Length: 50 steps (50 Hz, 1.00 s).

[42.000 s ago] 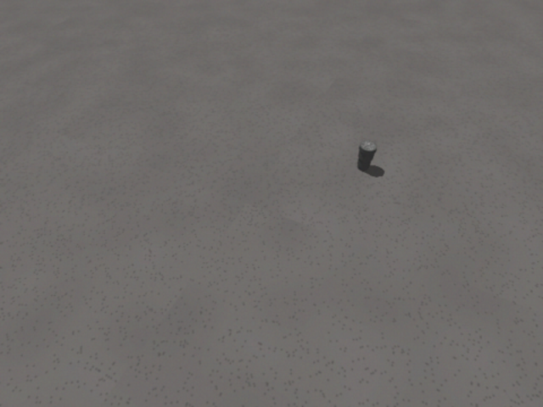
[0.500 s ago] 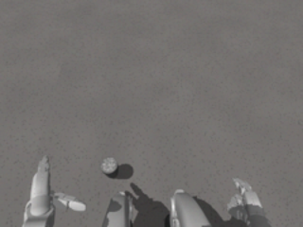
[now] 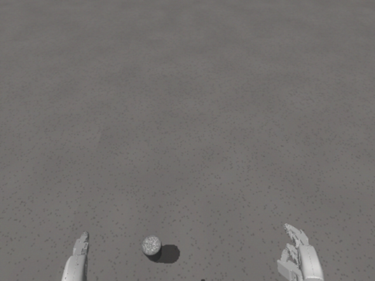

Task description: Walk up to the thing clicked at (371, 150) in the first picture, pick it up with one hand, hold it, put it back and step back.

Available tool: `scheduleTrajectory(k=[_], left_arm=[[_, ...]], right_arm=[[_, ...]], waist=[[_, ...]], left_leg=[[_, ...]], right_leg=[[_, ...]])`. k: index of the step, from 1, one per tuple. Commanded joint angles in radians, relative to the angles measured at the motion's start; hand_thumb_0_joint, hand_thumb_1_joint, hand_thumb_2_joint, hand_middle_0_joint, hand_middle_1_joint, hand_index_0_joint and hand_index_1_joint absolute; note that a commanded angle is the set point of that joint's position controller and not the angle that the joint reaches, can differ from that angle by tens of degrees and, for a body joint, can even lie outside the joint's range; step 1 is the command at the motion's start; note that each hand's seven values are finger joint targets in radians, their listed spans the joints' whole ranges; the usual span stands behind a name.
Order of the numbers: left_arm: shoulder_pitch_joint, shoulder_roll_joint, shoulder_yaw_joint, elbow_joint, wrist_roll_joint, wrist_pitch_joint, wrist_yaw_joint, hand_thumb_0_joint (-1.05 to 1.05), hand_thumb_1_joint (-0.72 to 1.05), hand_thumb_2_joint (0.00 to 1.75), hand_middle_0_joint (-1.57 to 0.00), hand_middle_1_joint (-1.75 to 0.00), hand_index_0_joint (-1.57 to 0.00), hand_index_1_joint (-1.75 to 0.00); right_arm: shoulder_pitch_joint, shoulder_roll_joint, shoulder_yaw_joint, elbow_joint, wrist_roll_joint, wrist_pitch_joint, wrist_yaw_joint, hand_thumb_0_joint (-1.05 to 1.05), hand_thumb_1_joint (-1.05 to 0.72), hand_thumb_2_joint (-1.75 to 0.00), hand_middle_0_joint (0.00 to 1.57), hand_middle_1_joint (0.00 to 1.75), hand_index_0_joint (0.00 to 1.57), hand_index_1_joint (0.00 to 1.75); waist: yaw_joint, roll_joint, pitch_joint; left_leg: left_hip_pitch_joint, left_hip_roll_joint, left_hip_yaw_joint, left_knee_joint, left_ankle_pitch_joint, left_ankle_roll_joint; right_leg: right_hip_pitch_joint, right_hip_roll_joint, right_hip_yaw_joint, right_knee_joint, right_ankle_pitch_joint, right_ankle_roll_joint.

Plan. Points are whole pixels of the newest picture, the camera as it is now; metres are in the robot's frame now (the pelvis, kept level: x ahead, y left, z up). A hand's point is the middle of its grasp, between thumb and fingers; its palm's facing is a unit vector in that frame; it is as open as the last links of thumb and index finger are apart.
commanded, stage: home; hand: left
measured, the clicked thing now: (153, 249) +0.38 +0.17 -0.64
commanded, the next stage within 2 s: stand in 1.60 s
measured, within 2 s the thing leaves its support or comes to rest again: neither
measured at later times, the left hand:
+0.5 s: hand (113, 273) +0.17 +0.17 -0.05, palm faces +0.11 -0.95 -0.28, open 17.6 cm
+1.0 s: hand (111, 277) +0.16 +0.17 -0.05, palm faces +0.11 -0.96 -0.27, open 17.6 cm
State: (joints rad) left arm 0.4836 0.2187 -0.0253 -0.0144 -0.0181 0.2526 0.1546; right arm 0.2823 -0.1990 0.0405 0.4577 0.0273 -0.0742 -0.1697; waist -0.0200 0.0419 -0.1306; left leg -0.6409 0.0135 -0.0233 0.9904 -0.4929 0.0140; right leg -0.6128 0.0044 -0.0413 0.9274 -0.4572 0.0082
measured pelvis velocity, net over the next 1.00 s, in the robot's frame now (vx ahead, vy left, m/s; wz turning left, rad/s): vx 0.00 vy -0.01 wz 0.01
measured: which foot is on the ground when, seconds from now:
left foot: down 0.00-1.00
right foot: down 0.00-1.00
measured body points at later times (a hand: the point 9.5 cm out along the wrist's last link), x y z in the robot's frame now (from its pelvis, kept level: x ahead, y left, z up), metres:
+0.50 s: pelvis +0.00 -0.01 +0.00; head +0.02 -0.01 +0.45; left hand +0.16 +0.22 -0.03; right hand +0.16 -0.25 -0.07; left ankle +0.00 +0.11 -0.68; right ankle +0.01 -0.13 -0.68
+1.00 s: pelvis +0.00 -0.01 +0.00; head +0.02 -0.01 +0.45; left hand +0.15 +0.22 -0.03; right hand +0.16 -0.25 -0.07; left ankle +0.00 +0.11 -0.68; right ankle +0.01 -0.13 -0.68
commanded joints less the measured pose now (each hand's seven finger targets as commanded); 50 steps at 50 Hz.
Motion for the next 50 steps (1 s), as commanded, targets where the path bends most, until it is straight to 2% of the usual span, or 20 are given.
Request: scheduleTrajectory(k=[1, 4, 9, 12, 13, 14, 16, 18, 19, 24, 25, 26, 30, 35, 36, 37, 44, 45, 46, 50], left_arm=[[-0.069, 0.098, 0.06, -0.189, 0.017, -0.056, 0.003, 0.0, -0.6, 0.03, -0.05, -0.05, -0.05, -0.05], [-0.067, 0.101, 0.067, -0.2, 0.016, -0.055, 0.003, 0.0, -0.61, 0.02, -0.05, -0.04, -0.05, -0.04], [-0.049, 0.082, 0.055, -0.175, 0.015, -0.048, 0.003, 0.0, -0.61, 0.01, -0.04, -0.04, -0.04, -0.04], [-0.042, 0.089, 0.066, -0.149, 0.014, -0.05, -0.001, 0.0, -0.6, 0.02, -0.05, -0.05, -0.05, -0.05], [-0.037, 0.078, 0.057, -0.15, 0.014, -0.052, -0.002, 0.0, -0.61, 0.02, -0.05, -0.05, -0.05, -0.05], [-0.022, 0.089, 0.072, -0.148, 0.014, -0.051, -0.001, 0.0, -0.6, 0.03, -0.05, -0.05, -0.05, -0.05], [-0.026, 0.094, 0.073, -0.147, 0.014, -0.054, -0.003, 0.0, -0.61, 0.02, -0.05, -0.05, -0.05, -0.05], [-0.03, 0.096, 0.075, -0.149, 0.014, -0.053, -0.005, 0.0, -0.6, 0.03, -0.05, -0.05, -0.05, -0.05], [-0.051, 0.091, 0.069, -0.154, 0.013, -0.055, -0.006, 0.0, -0.59, 0.03, -0.05, -0.05, -0.05, -0.05], [-0.052, 0.088, 0.067, -0.154, 0.014, -0.058, -0.004, 0.0, -0.59, 0.03, -0.05, -0.05, -0.05, -0.05], [-0.061, 0.083, 0.064, -0.147, 0.014, -0.057, -0.005, 0.0, -0.56, 0.05, -0.05, -0.05, -0.05, -0.05], [-0.055, 0.092, 0.07, -0.16, 0.015, -0.057, -0.004, 0.0, -0.58, 0.04, -0.05, -0.05, -0.05, -0.05], [-0.038, 0.084, 0.065, -0.136, 0.015, -0.056, -0.009, 0.0, -0.58, 0.04, -0.05, -0.05, -0.05, -0.05], [-0.046, 0.092, 0.079, -0.132, 0.014, -0.058, -0.009, 0.0, -0.58, 0.04, -0.05, -0.05, -0.05, -0.05], [-0.047, 0.086, 0.07, -0.139, 0.014, -0.057, -0.01, 0.0, -0.59, 0.03, -0.05, -0.05, -0.05, -0.05], [-0.046, 0.095, 0.08, -0.144, 0.013, -0.058, -0.009, 0.0, -0.59, 0.03, -0.05, -0.05, -0.05, -0.05], [-0.072, 0.082, 0.06, -0.152, 0.012, -0.062, -0.013, 0.0, -0.59, 0.03, -0.05, -0.05, -0.05, -0.05], [-0.059, 0.078, 0.063, -0.146, 0.014, -0.059, -0.012, 0.0, -0.58, 0.04, -0.05, -0.05, -0.05, -0.05], [-0.062, 0.095, 0.078, -0.152, 0.012, -0.062, -0.01, 0.0, -0.59, 0.03, -0.05, -0.05, -0.05, -0.05], [-0.058, 0.088, 0.068, -0.145, 0.012, -0.062, -0.011, 0.0, -0.58, 0.04, -0.05, -0.05, -0.05, -0.05]], right_arm=[[-0.055, -0.129, -0.056, -0.148, -0.01, -0.072, -0.012, 0.0, -0.9, -0.9, 0.2, 0.3, 0.2, 0.3], [-0.056, -0.127, -0.055, -0.141, -0.013, -0.08, -0.014, 0.0, -0.9, -0.9, 0.2, 0.3, 0.2, 0.3], [-0.063, -0.127, -0.052, -0.131, -0.012, -0.088, -0.014, 0.0, -0.9, -0.9, 0.2, 0.3, 0.2, 0.3], [-0.065, -0.129, -0.054, -0.129, -0.011, -0.088, -0.014, 0.0, -0.9, -0.9, 0.2, 0.3, 0.2, 0.3], [-0.065, -0.129, -0.055, -0.123, -0.012, -0.089, -0.012, 0.0, -0.9, -0.9, 0.2, 0.3, 0.2, 0.3], [-0.06, -0.131, -0.058, -0.124, -0.011, -0.089, -0.012, 0.0, -0.9, -0.9, 0.2, 0.3, 0.2, 0.3], [-0.068, -0.129, -0.055, -0.13, -0.01, -0.089, -0.01, 0.0, -0.9, -0.9, 0.2, 0.3, 0.2, 0.3], [-0.064, -0.133, -0.061, -0.124, -0.011, -0.09, -0.011, 0.0, -0.9, -0.9, 0.2, 0.3, 0.2, 0.3], [-0.061, -0.133, -0.06, -0.124, -0.011, -0.09, -0.011, 0.0, -0.9, -0.9, 0.2, 0.3, 0.2, 0.3], [-0.07, -0.126, -0.057, -0.121, -0.011, -0.093, -0.011, 0.0, -0.9, -0.9, 0.2, 0.3, 0.2, 0.3], [-0.063, -0.133, -0.064, -0.117, -0.011, -0.097, -0.011, 0.0, -0.9, -0.9, 0.2, 0.3, 0.2, 0.3], [-0.066, -0.127, -0.06, -0.119, -0.011, -0.095, -0.013, 0.0, -0.9, -0.9, 0.2, 0.3, 0.2, 0.3], [-0.059, -0.133, -0.064, -0.111, -0.012, -0.097, -0.013, 0.0, -0.9, -0.9, 0.2, 0.3, 0.2, 0.3], [-0.07, -0.127, -0.059, -0.11, -0.012, -0.1, -0.012, 0.0, -0.9, -0.9, 0.2, 0.3, 0.2, 0.3], [-0.067, -0.132, -0.063, -0.112, -0.013, -0.1, -0.011, 0.0, -0.9, -0.9, 0.2, 0.3, 0.2, 0.3], [-0.072, -0.13, -0.06, -0.111, -0.012, -0.1, -0.01, 0.0, -0.9, -0.9, 0.2, 0.3, 0.2, 0.3], [-0.073, -0.13, -0.059, -0.11, -0.012, -0.108, -0.011, 0.0, -0.9, -0.9, 0.2, 0.3, 0.2, 0.3], [-0.066, -0.134, -0.065, -0.108, -0.013, -0.109, -0.011, 0.0, -0.9, -0.9, 0.2, 0.3, 0.2, 0.3], [-0.075, -0.128, -0.058, -0.109, -0.012, -0.109, -0.009, 0.0, -0.9, -0.9, 0.2, 0.3, 0.2, 0.3], [-0.068, -0.131, -0.061, -0.111, -0.013, -0.108, -0.011, 0.0, -0.9, -0.9, 0.2, 0.3, 0.2, 0.3]], waist=[[-0.013, -0.001, -0.061], [-0.009, 0.022, -0.1], [-0.012, 0.0, -0.073], [-0.011, -0.021, -0.044], [-0.008, -0.018, -0.049], [-0.004, -0.018, -0.075], [0.0, -0.029, -0.053], [-0.001, -0.025, -0.084], [-0.009, -0.017, -0.077], [-0.003, -0.017, -0.069], [-0.013, -0.017, -0.072], [-0.005, -0.019, -0.084], [-0.009, -0.027, -0.084], [-0.003, -0.035, -0.051], [-0.007, -0.025, -0.068], [0.003, -0.009, -0.057], [-0.009, -0.009, -0.02], [-0.01, -0.012, -0.057], [0.005, 0.004, -0.036], [-0.007, -0.028, -0.058]], left_leg=[[0.075, -0.004, -0.002, -0.188, 0.207, -0.007], [0.1, -0.01, 0.003, -0.181, 0.234, -0.009], [0.093, -0.011, 0.002, -0.186, 0.218, -0.008], [0.08, -0.011, 0.006, -0.188, 0.198, -0.005], [0.084, -0.009, 0.002, -0.189, 0.212, -0.006], [0.089, -0.011, 0.002, -0.185, 0.236, -0.006], [0.079, -0.013, 0.007, -0.18, 0.231, -0.004], [0.094, -0.013, 0.01, -0.174, 0.264, -0.004], [0.093, -0.013, 0.011, -0.175, 0.253, -0.004], [0.098, -0.012, 0.009, -0.183, 0.241, -0.004], [0.102, -0.011, 0.009, -0.183, 0.24, -0.004], [0.099, -0.013, 0.01, -0.178, 0.248, -0.002], [0.112, -0.009, 0.011, -0.174, 0.282, -0.003], [0.093, -0.011, 0.011, -0.184, 0.235, -0.002], [0.102, -0.01, 0.008, -0.192, 0.237, -0.003], [0.094, -0.011, 0.007, -0.195, 0.23, -0.005], [0.086, -0.01, 0.005, -0.213, 0.16, -0.003], [0.098, -0.008, 0.001, -0.213, 0.173, -0.004], [0.084, -0.01, 0.002, -0.218, 0.159, -0.005], [0.095, -0.01, 0.004, -0.2, 0.202, -0.002]], right_leg=[[0.061, 0.019, -0.013, -0.146, 0.171, -0.022], [0.086, 0.016, -0.007, -0.146, 0.199, -0.022], [0.088, 0.015, -0.009, -0.163, 0.189, -0.019], [0.073, 0.016, -0.009, -0.176, 0.173, -0.015], [0.085, 0.016, -0.012, -0.171, 0.184, -0.017], [0.093, 0.016, -0.01, -0.166, 0.206, -0.018], [0.088, 0.014, -0.009, -0.174, 0.204, -0.014], [0.107, 0.012, -0.004, -0.171, 0.239, -0.014], [0.096, 0.013, -0.003, -0.17, 0.231, -0.014], [0.096, 0.014, -0.006, -0.174, 0.218, -0.014], [0.095, 0.014, -0.005, -0.171, 0.218, -0.015], [0.102, 0.011, -0.002, -0.173, 0.228, -0.014], [0.103, 0.014, -0.005, -0.166, 0.26, -0.014], [0.102, 0.011, -0.005, -0.182, 0.212, -0.013], [0.102, 0.014, -0.007, -0.176, 0.211, -0.016], [0.1, 0.013, -0.008, -0.176, 0.2, -0.018], [0.071, 0.015, -0.012, -0.187, 0.139, -0.017], [0.084, 0.018, -0.013, -0.18, 0.148, -0.019], [0.079, 0.016, -0.014, -0.181, 0.133, -0.02], [0.094, 0.016, -0.012, -0.181, 0.173, -0.017]])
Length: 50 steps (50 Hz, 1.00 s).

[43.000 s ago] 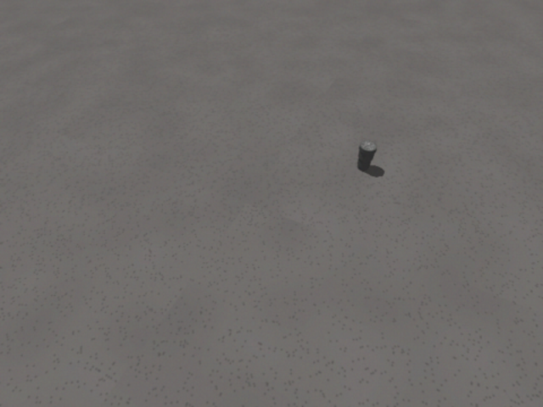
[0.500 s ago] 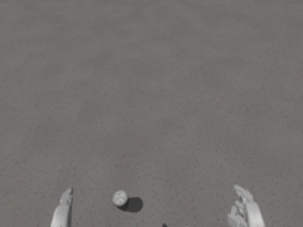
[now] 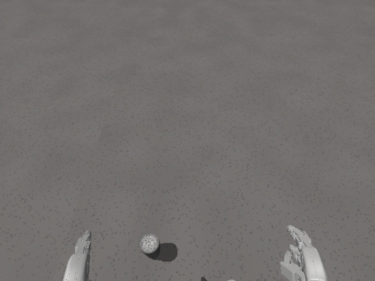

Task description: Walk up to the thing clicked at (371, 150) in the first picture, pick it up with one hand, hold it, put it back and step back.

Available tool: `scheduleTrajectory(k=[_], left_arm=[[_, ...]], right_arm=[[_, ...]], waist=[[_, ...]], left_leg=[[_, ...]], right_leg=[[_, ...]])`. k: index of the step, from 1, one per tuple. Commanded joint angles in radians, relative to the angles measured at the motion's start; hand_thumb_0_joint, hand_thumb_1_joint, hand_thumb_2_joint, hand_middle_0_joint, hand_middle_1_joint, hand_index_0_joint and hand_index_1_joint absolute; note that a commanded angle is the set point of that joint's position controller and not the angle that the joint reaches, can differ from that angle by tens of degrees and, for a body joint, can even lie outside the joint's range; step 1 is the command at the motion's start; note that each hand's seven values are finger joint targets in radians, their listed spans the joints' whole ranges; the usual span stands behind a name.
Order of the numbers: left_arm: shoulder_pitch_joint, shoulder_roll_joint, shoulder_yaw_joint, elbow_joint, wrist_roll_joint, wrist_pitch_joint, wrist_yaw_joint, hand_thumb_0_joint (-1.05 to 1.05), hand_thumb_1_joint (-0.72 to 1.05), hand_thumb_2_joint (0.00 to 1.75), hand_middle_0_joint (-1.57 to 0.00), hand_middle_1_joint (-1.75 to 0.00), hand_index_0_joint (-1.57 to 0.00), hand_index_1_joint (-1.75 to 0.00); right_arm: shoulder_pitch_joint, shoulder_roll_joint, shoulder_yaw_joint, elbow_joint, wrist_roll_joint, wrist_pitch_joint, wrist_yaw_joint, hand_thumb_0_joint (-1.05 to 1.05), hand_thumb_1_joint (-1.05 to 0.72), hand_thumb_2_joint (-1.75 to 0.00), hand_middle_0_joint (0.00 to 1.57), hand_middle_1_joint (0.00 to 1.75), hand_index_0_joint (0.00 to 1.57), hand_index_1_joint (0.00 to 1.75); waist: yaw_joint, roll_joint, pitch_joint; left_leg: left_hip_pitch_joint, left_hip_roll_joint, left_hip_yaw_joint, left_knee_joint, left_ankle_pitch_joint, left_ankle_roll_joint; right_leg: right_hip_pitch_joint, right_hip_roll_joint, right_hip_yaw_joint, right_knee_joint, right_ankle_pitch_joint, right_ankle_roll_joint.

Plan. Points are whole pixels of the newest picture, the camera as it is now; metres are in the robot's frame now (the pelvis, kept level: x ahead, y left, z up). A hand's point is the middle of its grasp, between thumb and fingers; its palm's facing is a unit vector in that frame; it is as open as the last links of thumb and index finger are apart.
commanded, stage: home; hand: left
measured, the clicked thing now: (151, 247) +0.38 +0.18 -0.65
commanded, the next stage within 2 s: stand in 0.60 s
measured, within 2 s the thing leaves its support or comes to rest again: neither
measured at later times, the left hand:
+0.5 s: hand (107, 271) +0.17 +0.18 -0.06, palm faces +0.11 -0.96 -0.28, open 17.7 cm
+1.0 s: hand (108, 272) +0.17 +0.18 -0.06, palm faces +0.09 -0.95 -0.28, open 13.4 cm
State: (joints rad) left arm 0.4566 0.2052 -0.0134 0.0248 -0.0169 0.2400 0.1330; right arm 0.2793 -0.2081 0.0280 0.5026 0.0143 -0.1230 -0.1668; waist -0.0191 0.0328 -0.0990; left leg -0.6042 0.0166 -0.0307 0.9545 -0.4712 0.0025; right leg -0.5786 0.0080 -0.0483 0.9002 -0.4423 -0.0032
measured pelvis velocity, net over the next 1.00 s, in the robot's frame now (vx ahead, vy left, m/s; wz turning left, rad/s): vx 0.00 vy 0.00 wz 0.00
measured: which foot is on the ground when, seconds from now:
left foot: down 0.00-1.00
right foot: down 0.00-1.00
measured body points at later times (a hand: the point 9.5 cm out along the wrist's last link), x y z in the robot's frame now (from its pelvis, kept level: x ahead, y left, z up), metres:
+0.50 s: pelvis +0.00 +0.00 +0.00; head +0.02 +0.01 +0.45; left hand +0.16 +0.23 -0.04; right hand +0.16 -0.24 -0.07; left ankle +0.01 +0.11 -0.69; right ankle +0.01 -0.12 -0.69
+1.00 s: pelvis +0.00 +0.00 +0.00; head +0.02 +0.01 +0.45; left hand +0.16 +0.23 -0.04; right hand +0.16 -0.24 -0.07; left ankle +0.01 +0.11 -0.69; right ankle +0.01 -0.12 -0.69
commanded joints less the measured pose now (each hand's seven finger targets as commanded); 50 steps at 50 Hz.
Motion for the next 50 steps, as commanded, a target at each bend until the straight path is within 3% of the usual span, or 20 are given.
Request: scheduleTrajectory(k=[1, 5, 6, 9, 12, 15, 20, 21, 23, 24, 25, 35, 38, 41, 43, 45, 46, 48, 49, 50], left_arm=[[-0.038, 0.104, 0.058, -0.201, 0.011, -0.051, 0.013, 0.0, -0.6, 0.02, -0.05, -0.05, -0.05, -0.05], [-0.041, 0.089, 0.044, -0.174, 0.014, -0.054, 0.012, 0.0, -0.6, 0.02, -0.05, -0.05, -0.05, -0.05], [-0.025, 0.106, 0.063, -0.197, 0.013, -0.054, 0.012, 0.0, -0.59, 0.03, -0.05, -0.05, -0.05, -0.05], [-0.02, 0.088, 0.047, -0.168, 0.015, -0.05, 0.011, 0.0, -0.59, 0.03, -0.05, -0.05, -0.05, -0.05], [-0.016, 0.1, 0.054, -0.195, 0.014, -0.056, 0.013, 0.0, -0.61, 0.02, -0.05, -0.04, -0.05, -0.04], [-0.031, 0.098, 0.059, -0.182, 0.013, -0.056, 0.014, 0.0, -0.61, 0.02, -0.05, -0.04, -0.05, -0.04], [-0.019, 0.104, 0.063, -0.187, 0.014, -0.055, 0.012, 0.0, -0.61, 0.02, -0.05, -0.05, -0.05, -0.05], [-0.014, 0.09, 0.046, -0.171, 0.015, -0.051, 0.011, 0.0, -0.6, 0.02, -0.05, -0.05, -0.05, -0.05], [-0.034, 0.101, 0.059, -0.18, 0.014, -0.055, 0.012, 0.0, -0.61, 0.02, -0.05, -0.05, -0.05, -0.05], [-0.015, 0.095, 0.056, -0.181, 0.013, -0.057, 0.012, 0.0, -0.61, 0.02, -0.05, -0.05, -0.05, -0.05], [-0.023, 0.095, 0.055, -0.167, 0.016, -0.053, 0.012, 0.0, -0.61, 0.02, -0.05, -0.05, -0.05, -0.05], [-0.034, 0.088, 0.048, -0.186, 0.013, -0.051, 0.011, 0.0, -0.61, 0.02, -0.05, -0.04, -0.05, -0.04], [-0.017, 0.107, 0.069, -0.176, 0.013, -0.052, 0.011, 0.0, -0.37, 0.26, -0.2, -0.28, -0.2, -0.28], [-0.021, 0.088, 0.051, -0.17, 0.014, -0.055, 0.009, 0.0, -0.13, 0.5, -0.2, -0.3, -0.2, -0.3], [-0.025, 0.086, 0.049, -0.179, 0.013, -0.052, 0.009, 0.0, 0.03, 0.66, -0.2, -0.3, -0.2, -0.3], [-0.015, 0.107, 0.069, -0.191, 0.013, -0.056, 0.01, 0.0, 0.19, 0.82, -0.2, -0.3, -0.2, -0.3], [-0.018, 0.101, 0.059, -0.181, 0.014, -0.057, 0.008, 0.0, 0.27, 0.9, -0.2, -0.3, -0.2, -0.3], [-0.034, 0.09, 0.05, -0.178, 0.014, -0.053, 0.01, 0.0, 0.43, 0.9, -0.2, -0.3, -0.2, -0.3], [-0.198, 0.226, 0.096, 0.172, 0.111, -0.154, -0.036, 0.0, 0.51, 0.9, -0.2, -0.3, -0.2, -0.3], [-0.172, 0.246, 0.107, 0.253, 0.12, -0.195, -0.061, 0.0, 0.59, 0.9, -0.2, -0.3, -0.2, -0.3]], right_arm=[[-0.073, -0.116, -0.042, -0.161, 0.002, -0.061, -0.014, 0.0, -0.9, -0.9, 0.2, 0.3, 0.2, 0.3], [-0.067, -0.124, -0.051, -0.151, -0.001, -0.064, -0.017, 0.0, -0.9, -0.9, 0.2, 0.3, 0.2, 0.3], [-0.062, -0.118, -0.047, -0.155, 0.0, -0.063, -0.015, 0.0, -0.9, -0.9, 0.2, 0.3, 0.2, 0.3], [-0.059, -0.125, -0.052, -0.148, -0.001, -0.065, -0.017, 0.0, -0.9, -0.9, 0.2, 0.3, 0.2, 0.3], [-0.065, -0.115, -0.044, -0.151, -0.001, -0.063, -0.015, 0.0, -0.9, -0.9, 0.2, 0.3, 0.2, 0.3], [-0.063, -0.116, -0.045, -0.15, -0.001, -0.064, -0.016, 0.0, -0.9, -0.9, 0.2, 0.3, 0.2, 0.3], [-0.054, -0.121, -0.052, -0.147, -0.003, -0.064, -0.014, 0.0, -0.9, -0.9, 0.2, 0.3, 0.2, 0.3], [-0.055, -0.125, -0.052, -0.147, -0.002, -0.065, -0.014, 0.0, -0.9, -0.9, 0.2, 0.3, 0.2, 0.3], [-0.052, -0.125, -0.054, -0.148, -0.003, -0.065, -0.017, 0.0, -0.9, -0.9, 0.2, 0.3, 0.2, 0.3], [-0.059, -0.116, -0.048, -0.146, -0.002, -0.065, -0.015, 0.0, -0.9, -0.9, 0.2, 0.3, 0.2, 0.3], [-0.05, -0.122, -0.053, -0.145, -0.003, -0.065, -0.017, 0.0, -0.9, -0.9, 0.2, 0.3, 0.2, 0.3], [-0.057, -0.119, -0.049, -0.143, -0.004, -0.067, -0.015, 0.0, -0.9, -0.9, 0.2, 0.3, 0.2, 0.3], [-0.06, -0.122, -0.052, -0.147, -0.003, -0.065, -0.018, 0.0, -0.9, -0.9, 0.2, 0.3, 0.2, 0.3], [-0.058, -0.12, -0.05, -0.146, -0.004, -0.065, -0.017, 0.0, -0.9, -0.9, 0.2, 0.3, 0.2, 0.3], [-0.057, -0.121, -0.053, -0.147, -0.005, -0.066, -0.017, 0.0, -0.9, -0.9, 0.2, 0.3, 0.2, 0.3], [-0.057, -0.116, -0.047, -0.151, -0.003, -0.064, -0.017, 0.0, -0.9, -0.9, 0.2, 0.3, 0.2, 0.3], [-0.063, -0.114, -0.045, -0.151, -0.003, -0.063, -0.018, 0.0, -0.9, -0.9, 0.2, 0.3, 0.2, 0.3], [-0.059, -0.123, -0.052, -0.142, -0.004, -0.067, -0.016, 0.0, -0.9, -0.9, 0.2, 0.3, 0.2, 0.3], [-0.132, -0.244, -0.088, 0.068, -0.121, 0.008, 0.044, 0.0, -0.9, -0.9, 0.2, 0.3, 0.2, 0.3], [-0.09, -0.237, -0.097, 0.107, -0.124, 0.034, 0.07, 0.0, -0.9, -0.9, 0.2, 0.3, 0.2, 0.3]], waist=[[-0.001, -0.005, -0.082], [-0.013, -0.025, -0.085], [0.001, -0.002, -0.103], [-0.006, -0.012, -0.081], [0.008, 0.009, -0.089], [-0.001, -0.004, -0.074], [0.007, 0.028, -0.11], [-0.001, 0.012, -0.088], [-0.005, -0.01, -0.108], [0.007, -0.011, -0.089], [-0.007, -0.012, -0.096], [-0.001, 0.013, -0.083], [0.005, -0.002, -0.086], [-0.005, -0.018, -0.079], [-0.01, -0.017, -0.105], [0.006, -0.021, -0.1], [-0.004, -0.042, -0.097], [-0.003, -0.003, -0.092], [0.035, -0.083, 0.059], [0.027, -0.111, -0.03]], left_leg=[[0.055, -0.013, 0.011, -0.172, 0.175, 0.008], [0.063, -0.011, 0.009, -0.17, 0.174, 0.009], [0.065, -0.012, 0.011, -0.167, 0.19, 0.008], [0.067, -0.009, 0.008, -0.175, 0.18, 0.006], [0.069, -0.008, 0.004, -0.175, 0.219, 0.002], [0.058, -0.011, 0.01, -0.172, 0.184, 0.006], [0.073, -0.008, 0.002, -0.175, 0.23, -0.001], [0.073, -0.006, 0.001, -0.18, 0.222, -0.001], [0.075, -0.009, 0.007, -0.163, 0.234, 0.004], [0.071, -0.01, 0.01, -0.162, 0.241, 0.004], [0.077, -0.01, 0.013, -0.157, 0.245, 0.005], [0.071, -0.008, 0.007, -0.179, 0.197, 0.003], [0.061, -0.012, 0.014, -0.168, 0.192, 0.007], [0.07, -0.012, 0.017, -0.164, 0.194, 0.009], [0.078, -0.012, 0.016, -0.158, 0.22, 0.009], [0.067, -0.016, 0.021, -0.152, 0.22, 0.011], [0.062, -0.016, 0.02, -0.151, 0.211, 0.013], [0.073, -0.012, 0.017, -0.167, 0.202, 0.007], [0.085, 0.019, -0.04, -0.196, 0.305, 0.039], [0.146, 0.026, -0.021, -0.191, 0.331, 0.058]], right_leg=[[0.055, 0.012, -0.005, -0.151, 0.153, -0.007], [0.053, 0.014, -0.008, -0.15, 0.154, -0.006], [0.057, 0.012, -0.004, -0.148, 0.166, -0.009], [0.05, 0.015, -0.01, -0.146, 0.155, -0.009], [0.06, 0.015, -0.014, -0.137, 0.183, -0.013], [0.054, 0.012, -0.008, -0.149, 0.16, -0.008], [0.068, 0.017, -0.014, -0.129, 0.192, -0.014], [0.054, 0.019, -0.016, -0.13, 0.183, -0.013], [0.068, 0.015, -0.01, -0.139, 0.202, -0.009], [0.072, 0.013, -0.011, -0.141, 0.208, -0.009], [0.065, 0.013, -0.007, -0.139, 0.215, -0.008], [0.056, 0.014, -0.01, -0.142, 0.169, -0.011], [0.061, 0.01, -0.004, -0.155, 0.167, -0.008], [0.056, 0.009, -0.002, -0.156, 0.174, -0.005], [0.066, 0.009, -0.002, -0.153, 0.201, -0.005], [0.07, 0.004, 0.002, -0.161, 0.202, -0.004], [0.069, 0.005, 0.002, -0.164, 0.197, -0.002], [0.064, 0.009, -0.004, -0.151, 0.183, -0.007], [0.179, -0.086, 0.119, -0.212, 0.236, -0.074], [0.214, -0.103, 0.14, -0.197, 0.299, -0.096]])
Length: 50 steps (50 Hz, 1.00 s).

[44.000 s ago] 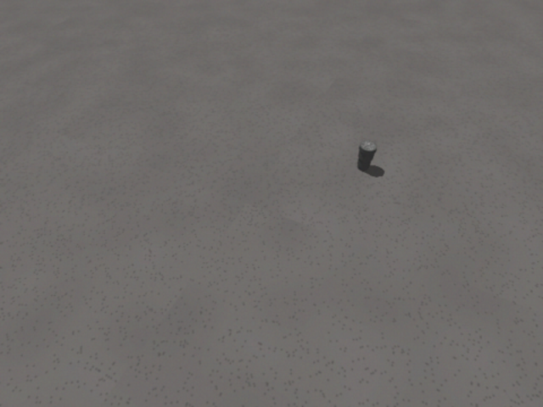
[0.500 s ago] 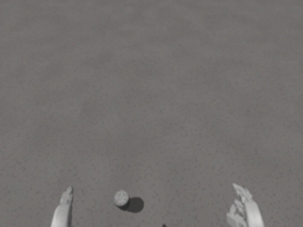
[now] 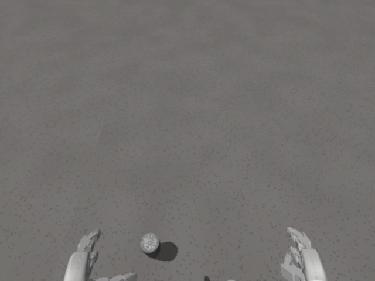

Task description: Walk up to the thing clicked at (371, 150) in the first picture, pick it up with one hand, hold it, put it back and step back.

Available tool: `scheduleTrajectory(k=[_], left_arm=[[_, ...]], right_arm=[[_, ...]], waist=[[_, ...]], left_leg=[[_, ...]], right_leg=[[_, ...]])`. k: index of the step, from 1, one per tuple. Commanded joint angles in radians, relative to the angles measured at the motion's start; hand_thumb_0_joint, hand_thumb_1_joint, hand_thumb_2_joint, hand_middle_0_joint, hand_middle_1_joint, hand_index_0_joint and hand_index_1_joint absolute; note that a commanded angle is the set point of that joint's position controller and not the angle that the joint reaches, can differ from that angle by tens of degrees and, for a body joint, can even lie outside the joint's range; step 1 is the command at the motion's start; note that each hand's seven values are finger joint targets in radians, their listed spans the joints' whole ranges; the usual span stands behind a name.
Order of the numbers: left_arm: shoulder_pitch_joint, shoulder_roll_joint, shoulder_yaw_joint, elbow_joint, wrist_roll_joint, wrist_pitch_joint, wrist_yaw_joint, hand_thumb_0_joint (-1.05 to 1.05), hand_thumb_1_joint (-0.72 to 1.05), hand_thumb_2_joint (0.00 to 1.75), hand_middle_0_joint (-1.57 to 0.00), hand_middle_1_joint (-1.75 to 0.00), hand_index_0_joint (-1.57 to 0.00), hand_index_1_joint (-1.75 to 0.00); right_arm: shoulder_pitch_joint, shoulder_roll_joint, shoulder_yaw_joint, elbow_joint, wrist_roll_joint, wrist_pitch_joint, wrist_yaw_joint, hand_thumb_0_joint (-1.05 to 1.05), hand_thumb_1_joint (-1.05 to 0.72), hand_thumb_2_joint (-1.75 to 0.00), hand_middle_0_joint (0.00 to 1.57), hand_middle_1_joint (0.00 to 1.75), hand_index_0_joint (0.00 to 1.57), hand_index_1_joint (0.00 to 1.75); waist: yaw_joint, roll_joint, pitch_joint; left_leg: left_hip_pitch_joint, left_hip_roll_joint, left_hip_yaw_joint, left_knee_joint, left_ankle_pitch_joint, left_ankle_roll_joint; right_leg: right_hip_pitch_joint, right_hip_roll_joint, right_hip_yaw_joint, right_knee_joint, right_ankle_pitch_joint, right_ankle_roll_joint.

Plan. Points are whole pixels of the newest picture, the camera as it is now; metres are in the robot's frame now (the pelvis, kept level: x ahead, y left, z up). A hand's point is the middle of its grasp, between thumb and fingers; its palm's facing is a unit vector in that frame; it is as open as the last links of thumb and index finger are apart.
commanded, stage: stand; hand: left
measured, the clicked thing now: (151, 247) +0.38 +0.18 -0.65
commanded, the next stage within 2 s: none
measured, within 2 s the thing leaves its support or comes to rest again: neither
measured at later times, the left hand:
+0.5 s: hand out of the picture +0.06 +0.25 -0.11, palm faces +0.01 -0.94 -0.34, open 7.4 cm
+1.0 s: hand out of the picture +0.03 +0.25 -0.10, palm faces +0.00 -0.94 -0.35, open 7.4 cm
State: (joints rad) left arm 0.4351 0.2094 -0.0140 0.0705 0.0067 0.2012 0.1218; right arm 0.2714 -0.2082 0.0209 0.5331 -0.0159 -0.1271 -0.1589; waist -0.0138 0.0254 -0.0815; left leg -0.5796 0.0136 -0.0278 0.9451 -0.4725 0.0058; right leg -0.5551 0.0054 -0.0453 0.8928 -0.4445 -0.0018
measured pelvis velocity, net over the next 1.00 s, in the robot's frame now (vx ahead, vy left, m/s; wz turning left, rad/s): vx -0.01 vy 0.00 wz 0.01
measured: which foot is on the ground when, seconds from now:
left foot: down 0.00-1.00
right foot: down 0.00-1.00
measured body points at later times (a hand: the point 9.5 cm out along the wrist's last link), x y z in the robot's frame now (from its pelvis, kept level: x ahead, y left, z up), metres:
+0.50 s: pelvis -0.01 +0.01 +0.04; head -0.01 +0.01 +0.49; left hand +0.06 +0.30 -0.09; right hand +0.07 -0.27 -0.09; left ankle +0.01 +0.11 -0.69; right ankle +0.01 -0.12 -0.69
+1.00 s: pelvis -0.01 +0.00 +0.06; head -0.01 -0.01 +0.51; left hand +0.03 +0.29 -0.08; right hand +0.05 -0.29 -0.09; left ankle +0.01 +0.11 -0.69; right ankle +0.01 -0.12 -0.69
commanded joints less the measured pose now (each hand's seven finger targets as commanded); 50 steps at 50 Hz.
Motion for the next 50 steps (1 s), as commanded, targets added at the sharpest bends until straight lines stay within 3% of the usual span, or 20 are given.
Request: scheduleTrajectory(k=[1, 4, 9, 11, 13, 16, 23, 26, 30, 32, 35, 38, 41, 46, 49, 50], left_arm=[[-0.171, 0.239, 0.105, 0.238, 0.093, -0.18, -0.062, 0.0, 0.67, 0.9, -0.2, -0.3, -0.2, -0.3], [-0.187, 0.241, 0.091, 0.336, 0.053, -0.217, -0.089, 0.0, 0.9, 0.9, -0.2, -0.3, -0.2, -0.3], [-0.231, 0.245, 0.085, 0.514, 0.036, -0.233, -0.095, 0.0, 0.9, 0.9, -0.2, -0.3, -0.2, -0.3], [-0.248, 0.257, 0.084, 0.57, 0.039, -0.242, -0.093, 0.0, 0.9, 0.9, -0.2, -0.3, -0.2, -0.3], [-0.266, 0.267, 0.083, 0.616, 0.039, -0.245, -0.09, 0.0, 0.9, 0.9, -0.2, -0.3, -0.2, -0.3], [-0.265, 0.26, 0.074, 0.689, 0.026, -0.243, -0.086, 0.0, 0.9, 0.9, -0.2, -0.3, -0.2, -0.3], [-0.269, 0.279, 0.064, 0.833, 0.02, -0.232, -0.085, 0.0, 0.9, 0.9, -0.2, -0.3, -0.2, -0.3], [-0.28, 0.286, 0.063, 0.878, 0.019, -0.228, -0.087, 0.0, 0.9, 0.9, -0.2, -0.3, -0.2, -0.3], [-0.282, 0.288, 0.057, 0.93, 0.018, -0.232, -0.091, 0.0, 0.9, 0.9, -0.2, -0.3, -0.2, -0.3], [-0.294, 0.297, 0.058, 0.948, 0.02, -0.229, -0.092, 0.0, 0.9, 0.9, -0.2, -0.3, -0.2, -0.3], [-0.305, 0.296, 0.055, 0.969, 0.018, -0.231, -0.091, 0.0, 0.9, 0.9, -0.2, -0.3, -0.2, -0.3], [-0.303, 0.292, 0.052, 0.989, 0.019, -0.232, -0.093, 0.0, 0.9, 0.9, -0.2, -0.3, -0.2, -0.3], [-0.311, 0.294, 0.05, 1.003, 0.019, -0.235, -0.092, 0.0, 0.9, 0.9, -0.2, -0.3, -0.2, -0.3], [-0.32, 0.305, 0.051, 1.022, 0.018, -0.233, -0.092, 0.0, 0.9, 0.9, -0.2, -0.3, -0.2, -0.3], [-0.328, 0.304, 0.049, 1.025, 0.014, -0.24, -0.092, 0.0, 0.9, 0.9, -0.2, -0.3, -0.2, -0.3], [-0.332, 0.308, 0.051, 1.027, 0.013, -0.24, -0.091, 0.0, 0.9, 0.9, -0.2, -0.3, -0.2, -0.3]], right_arm=[[-0.075, -0.225, -0.085, 0.087, -0.093, 0.049, 0.076, 0.0, -0.9, -0.9, 0.2, 0.3, 0.2, 0.3], [-0.097, -0.238, -0.091, 0.109, -0.052, 0.057, 0.114, 0.0, -0.9, -0.9, 0.2, 0.3, 0.2, 0.3], [-0.144, -0.241, -0.098, 0.191, -0.041, 0.066, 0.136, 0.0, -0.9, -0.9, 0.2, 0.3, 0.2, 0.3], [-0.135, -0.237, -0.096, 0.223, -0.037, 0.072, 0.139, 0.0, -0.9, -0.9, 0.2, 0.3, 0.2, 0.3], [-0.128, -0.234, -0.093, 0.258, -0.035, 0.077, 0.14, 0.0, -0.9, -0.9, 0.2, 0.3, 0.2, 0.3], [-0.122, -0.252, -0.093, 0.308, -0.03, 0.082, 0.137, 0.0, -0.9, -0.9, 0.2, 0.3, 0.2, 0.3], [-0.148, -0.282, -0.086, 0.407, -0.019, 0.093, 0.135, 0.0, -0.9, -0.9, 0.2, 0.3, 0.2, 0.3], [-0.147, -0.293, -0.084, 0.439, -0.017, 0.098, 0.135, 0.0, -0.9, -0.9, 0.2, 0.3, 0.2, 0.3], [-0.158, -0.293, -0.081, 0.476, -0.012, 0.097, 0.136, 0.0, -0.9, -0.9, 0.2, 0.3, 0.2, 0.3], [-0.159, -0.298, -0.082, 0.491, -0.012, 0.101, 0.137, 0.0, -0.9, -0.9, 0.2, 0.3, 0.2, 0.3], [-0.161, -0.289, -0.08, 0.509, -0.011, 0.102, 0.139, 0.0, -0.9, -0.9, 0.2, 0.3, 0.2, 0.3], [-0.17, -0.298, -0.081, 0.524, -0.009, 0.103, 0.141, 0.0, -0.9, -0.9, 0.2, 0.3, 0.2, 0.3], [-0.173, -0.293, -0.078, 0.534, -0.006, 0.101, 0.142, 0.0, -0.9, -0.9, 0.2, 0.3, 0.2, 0.3], [-0.179, -0.296, -0.075, 0.549, -0.005, 0.109, 0.143, 0.0, -0.9, -0.9, 0.2, 0.3, 0.2, 0.3], [-0.176, -0.292, -0.071, 0.554, -0.004, 0.105, 0.143, 0.0, -0.9, -0.9, 0.2, 0.3, 0.2, 0.3], [-0.174, -0.292, -0.069, 0.555, -0.004, 0.105, 0.143, 0.0, -0.9, -0.9, 0.2, 0.3, 0.2, 0.3]], waist=[[0.017, -0.083, -0.049], [0.032, -0.011, -0.027], [0.04, 0.017, -0.018], [0.03, -0.011, -0.016], [0.021, -0.039, 0.014], [0.027, -0.021, 0.023], [0.029, -0.007, 0.105], [0.026, 0.0, 0.109], [0.03, -0.02, 0.114], [0.026, -0.01, 0.133], [0.024, -0.019, 0.124], [0.025, -0.007, 0.127], [0.023, -0.037, 0.115], [0.023, -0.047, 0.134], [0.02, -0.037, 0.095], [0.017, -0.032, 0.089]], left_leg=[[0.143, 0.033, -0.034, -0.197, 0.357, 0.064], [0.187, 0.031, -0.065, -0.281, 0.29, 0.066], [0.236, 0.042, -0.095, -0.369, 0.222, 0.06], [0.253, 0.034, -0.082, -0.366, 0.275, 0.053], [0.294, 0.034, -0.078, -0.391, 0.297, 0.047], [0.326, 0.053, -0.096, -0.441, 0.354, 0.048], [0.355, 0.071, -0.118, -0.579, 0.312, 0.034], [0.345, 0.076, -0.129, -0.645, 0.223, 0.03], [0.386, 0.077, -0.123, -0.667, 0.251, 0.024], [0.367, 0.078, -0.13, -0.694, 0.18, 0.02], [0.387, 0.077, -0.116, -0.686, 0.229, 0.022], [0.382, 0.075, -0.116, -0.693, 0.214, 0.018], [0.427, 0.076, -0.106, -0.674, 0.288, 0.019], [0.417, 0.07, -0.1, -0.676, 0.243, 0.018], [0.463, 0.082, -0.092, -0.663, 0.352, 0.02], [0.459, 0.081, -0.091, -0.667, 0.348, 0.02]], right_leg=[[0.188, -0.1, 0.146, -0.177, 0.317, -0.101], [0.196, -0.091, 0.125, -0.21, 0.24, -0.074], [0.233, -0.086, 0.116, -0.273, 0.205, -0.055], [0.284, -0.103, 0.127, -0.311, 0.276, -0.052], [0.263, -0.11, 0.134, -0.346, 0.278, -0.052], [0.317, -0.106, 0.116, -0.369, 0.334, -0.044], [0.366, -0.106, 0.112, -0.475, 0.266, -0.03], [0.404, -0.106, 0.107, -0.498, 0.237, -0.022], [0.414, -0.116, 0.113, -0.534, 0.246, -0.018], [0.405, -0.109, 0.108, -0.544, 0.209, -0.016], [0.417, -0.122, 0.118, -0.564, 0.221, -0.017], [0.417, -0.118, 0.115, -0.578, 0.206, -0.011], [0.41, -0.129, 0.124, -0.596, 0.233, -0.013], [0.388, -0.125, 0.126, -0.625, 0.159, -0.01], [0.418, -0.139, 0.135, -0.621, 0.274, -0.013], [0.427, -0.136, 0.129, -0.618, 0.283, -0.014]])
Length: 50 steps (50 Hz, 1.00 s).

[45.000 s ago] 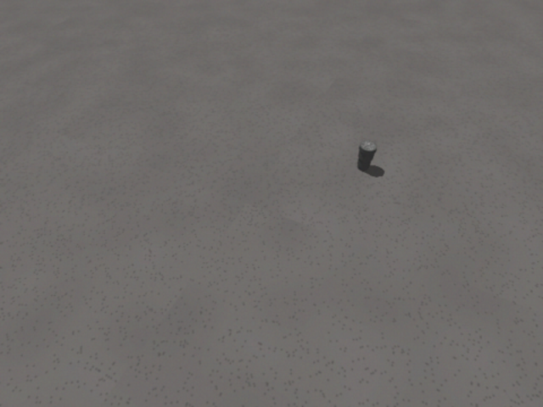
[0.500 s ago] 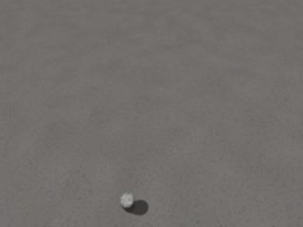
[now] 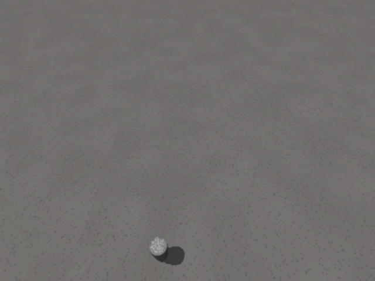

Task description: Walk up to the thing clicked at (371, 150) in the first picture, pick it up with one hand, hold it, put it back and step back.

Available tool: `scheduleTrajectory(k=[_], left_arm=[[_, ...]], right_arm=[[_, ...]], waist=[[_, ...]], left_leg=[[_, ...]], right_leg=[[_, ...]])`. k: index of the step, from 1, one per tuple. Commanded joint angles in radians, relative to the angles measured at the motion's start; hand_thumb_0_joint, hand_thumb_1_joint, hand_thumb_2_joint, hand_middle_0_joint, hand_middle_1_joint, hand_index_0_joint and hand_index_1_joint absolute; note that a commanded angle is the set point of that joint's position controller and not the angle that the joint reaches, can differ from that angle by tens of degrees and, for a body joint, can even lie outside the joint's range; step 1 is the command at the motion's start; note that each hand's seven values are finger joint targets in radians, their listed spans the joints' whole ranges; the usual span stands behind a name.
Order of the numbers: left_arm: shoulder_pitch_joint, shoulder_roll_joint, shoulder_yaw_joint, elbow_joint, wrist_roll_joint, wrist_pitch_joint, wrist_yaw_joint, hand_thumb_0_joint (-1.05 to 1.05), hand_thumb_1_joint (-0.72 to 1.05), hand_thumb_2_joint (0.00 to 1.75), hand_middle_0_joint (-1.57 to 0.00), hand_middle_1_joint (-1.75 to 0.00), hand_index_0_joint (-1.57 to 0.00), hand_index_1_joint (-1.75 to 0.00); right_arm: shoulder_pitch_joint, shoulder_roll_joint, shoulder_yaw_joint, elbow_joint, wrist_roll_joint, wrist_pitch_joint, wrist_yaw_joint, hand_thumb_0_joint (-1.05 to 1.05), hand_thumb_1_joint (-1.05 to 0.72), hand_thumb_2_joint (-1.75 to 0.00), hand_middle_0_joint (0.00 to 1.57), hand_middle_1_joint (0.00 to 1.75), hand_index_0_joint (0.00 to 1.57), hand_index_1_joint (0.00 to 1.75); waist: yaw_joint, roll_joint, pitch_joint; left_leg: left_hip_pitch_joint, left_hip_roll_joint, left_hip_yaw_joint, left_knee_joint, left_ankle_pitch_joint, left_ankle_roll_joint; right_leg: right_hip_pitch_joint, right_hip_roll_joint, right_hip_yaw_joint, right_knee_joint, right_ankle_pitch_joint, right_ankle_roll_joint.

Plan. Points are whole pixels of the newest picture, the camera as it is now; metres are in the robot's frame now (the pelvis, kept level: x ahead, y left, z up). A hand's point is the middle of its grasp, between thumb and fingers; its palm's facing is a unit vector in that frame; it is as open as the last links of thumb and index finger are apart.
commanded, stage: stand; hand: left
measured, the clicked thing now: (159, 250) +0.39 +0.18 -0.70
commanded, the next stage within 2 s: step back in 1.22 s
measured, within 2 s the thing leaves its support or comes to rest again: neither
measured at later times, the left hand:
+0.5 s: hand out of the picture +0.09 +0.24 -0.16, palm faces -0.01 -0.94 -0.34, open 7.4 cm
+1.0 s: hand out of the picture +0.10 +0.24 -0.15, palm faces -0.02 -0.94 -0.34, open 7.4 cm
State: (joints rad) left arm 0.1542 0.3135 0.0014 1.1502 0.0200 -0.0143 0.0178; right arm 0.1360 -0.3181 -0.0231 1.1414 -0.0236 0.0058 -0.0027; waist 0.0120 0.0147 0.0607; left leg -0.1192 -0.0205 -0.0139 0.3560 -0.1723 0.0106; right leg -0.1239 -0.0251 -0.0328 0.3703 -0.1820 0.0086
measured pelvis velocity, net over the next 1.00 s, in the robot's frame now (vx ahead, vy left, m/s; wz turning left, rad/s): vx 0.02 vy -0.01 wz -0.02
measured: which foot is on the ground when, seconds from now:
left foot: down 0.00-1.00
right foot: down 0.00-1.00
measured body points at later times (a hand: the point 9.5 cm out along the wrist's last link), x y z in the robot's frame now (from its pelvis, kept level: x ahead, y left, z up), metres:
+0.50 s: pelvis +0.01 -0.01 +0.00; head +0.02 -0.01 +0.45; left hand +0.09 +0.29 -0.13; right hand +0.08 -0.30 -0.14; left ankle +0.02 +0.11 -0.75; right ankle +0.02 -0.12 -0.75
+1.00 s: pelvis +0.02 -0.01 +0.00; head +0.02 -0.01 +0.45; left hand +0.10 +0.29 -0.13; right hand +0.08 -0.30 -0.14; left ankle +0.02 +0.11 -0.75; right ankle +0.02 -0.12 -0.75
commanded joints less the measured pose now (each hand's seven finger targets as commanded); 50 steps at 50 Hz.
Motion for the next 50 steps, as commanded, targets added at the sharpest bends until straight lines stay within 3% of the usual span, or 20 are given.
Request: scheduleTrajectory(k=[1, 7, 13, 17, 21, 25, 28, 32, 38, 44, 46, 50], left_arm=[[-0.053, 0.203, 0.036, -0.049, -0.001, -0.025, 0.014, 0.0, 0.9, 0.9, -0.2, -0.3, -0.2, -0.3], [-0.062, 0.205, 0.036, -0.035, -0.002, -0.019, 0.01, 0.0, 0.9, 0.9, -0.2, -0.3, -0.2, -0.3], [-0.077, 0.208, 0.038, -0.035, -0.003, -0.021, 0.007, 0.0, 0.9, 0.9, -0.2, -0.3, -0.2, -0.3], [-0.086, 0.212, 0.04, -0.036, -0.003, -0.018, 0.007, 0.0, 0.9, 0.9, -0.2, -0.3, -0.2, -0.3], [-0.089, 0.208, 0.04, -0.04, -0.003, -0.022, 0.006, 0.0, 0.9, 0.9, -0.2, -0.3, -0.2, -0.3], [-0.091, 0.209, 0.04, -0.041, -0.006, -0.023, 0.005, 0.0, 0.9, 0.9, -0.2, -0.3, -0.2, -0.3], [-0.099, 0.214, 0.041, -0.039, -0.006, -0.018, 0.005, 0.0, 0.9, 0.9, -0.2, -0.3, -0.2, -0.3], [-0.093, 0.207, 0.039, -0.045, -0.006, -0.02, 0.004, 0.0, 0.9, 0.9, -0.2, -0.3, -0.2, -0.3], [-0.098, 0.218, 0.042, -0.046, -0.007, -0.018, 0.003, 0.0, 0.9, 0.9, -0.2, -0.3, -0.2, -0.3], [-0.097, 0.221, 0.04, -0.05, -0.006, -0.021, 0.004, 0.0, 0.9, 0.9, -0.2, -0.3, -0.2, -0.3], [-0.094, 0.225, 0.04, -0.05, -0.008, -0.021, 0.002, 0.0, 0.9, 0.9, -0.2, -0.3, -0.2, -0.3], [-0.092, 0.222, 0.038, -0.056, -0.007, -0.023, 0.002, 0.0, 0.9, 0.9, -0.2, -0.3, -0.2, -0.3]], right_arm=[[-0.041, -0.187, -0.025, -0.05, 0.005, -0.028, -0.014, 0.0, -0.9, -0.9, 0.2, 0.3, 0.2, 0.3], [-0.051, -0.191, -0.021, -0.042, 0.006, -0.027, -0.016, 0.0, -0.9, -0.9, 0.2, 0.3, 0.2, 0.3], [-0.049, -0.204, -0.02, -0.036, 0.007, -0.03, -0.018, 0.0, -0.9, -0.9, 0.2, 0.3, 0.2, 0.3], [-0.055, -0.202, -0.021, -0.037, 0.006, -0.027, -0.017, 0.0, -0.9, -0.9, 0.2, 0.3, 0.2, 0.3], [-0.061, -0.205, -0.02, -0.041, 0.008, -0.033, -0.018, 0.0, -0.9, -0.9, 0.2, 0.3, 0.2, 0.3], [-0.061, -0.212, -0.019, -0.039, 0.009, -0.034, -0.018, 0.0, -0.9, -0.9, 0.2, 0.3, 0.2, 0.3], [-0.065, -0.208, -0.019, -0.038, 0.007, -0.031, -0.019, 0.0, -0.9, -0.9, 0.2, 0.3, 0.2, 0.3], [-0.065, -0.219, -0.019, -0.039, 0.01, -0.035, -0.019, 0.0, -0.9, -0.9, 0.2, 0.3, 0.2, 0.3], [-0.06, -0.218, -0.018, -0.037, 0.007, -0.033, -0.018, 0.0, -0.9, -0.9, 0.2, 0.3, 0.2, 0.3], [-0.07, -0.219, -0.02, -0.041, 0.009, -0.032, -0.016, 0.0, -0.9, -0.9, 0.2, 0.3, 0.2, 0.3], [-0.061, -0.219, -0.019, -0.039, 0.009, -0.031, -0.014, 0.0, -0.9, -0.9, 0.2, 0.3, 0.2, 0.3], [-0.072, -0.216, -0.018, -0.045, 0.009, -0.033, -0.013, 0.0, -0.9, -0.9, 0.2, 0.3, 0.2, 0.3]], waist=[[-0.007, -0.019, -0.054], [-0.003, -0.016, -0.025], [-0.007, -0.007, -0.051], [-0.006, -0.023, -0.038], [-0.007, -0.006, -0.085], [-0.007, -0.019, -0.092], [-0.008, -0.03, -0.061], [-0.007, -0.004, -0.088], [-0.01, -0.008, -0.069], [-0.013, -0.02, -0.08], [-0.014, -0.021, -0.057], [-0.011, -0.014, -0.068]], left_leg=[[-0.003, 0.118, -0.104, -0.075, 0.069, 0.017], [-0.024, 0.122, -0.101, -0.095, 0.045, 0.011], [0.001, 0.127, -0.094, -0.096, 0.093, 0.006], [-0.014, 0.128, -0.094, -0.105, 0.059, 0.006], [0.024, 0.138, -0.089, -0.09, 0.156, 0.008], [0.035, 0.139, -0.088, -0.092, 0.166, 0.008], [0.021, 0.138, -0.089, -0.106, 0.124, 0.003], [0.038, 0.145, -0.084, -0.097, 0.185, 0.005], [0.026, 0.142, -0.081, -0.111, 0.128, 0.001], [0.036, 0.144, -0.082, -0.105, 0.133, 0.004], [0.015, 0.14, -0.08, -0.116, 0.09, 0.004], [0.027, 0.144, -0.082, -0.108, 0.114, 0.004]], right_leg=[[0.015, -0.109, 0.12, -0.094, 0.049, -0.023], [0.012, -0.102, 0.114, -0.104, 0.012, -0.024], [0.032, -0.104, 0.117, -0.103, 0.086, -0.022], [0.023, -0.1, 0.115, -0.113, 0.02, -0.024], [0.055, -0.108, 0.112, -0.093, 0.16, -0.025], [0.064, -0.11, 0.111, -0.097, 0.186, -0.022], [0.039, -0.103, 0.108, -0.105, 0.119, -0.023], [0.059, -0.109, 0.11, -0.095, 0.187, -0.022], [0.042, -0.106, 0.112, -0.105, 0.134, -0.024], [0.044, -0.107, 0.113, -0.112, 0.144, -0.023], [0.036, -0.104, 0.119, -0.123, 0.093, -0.023], [0.032, -0.106, 0.117, -0.116, 0.119, -0.026]])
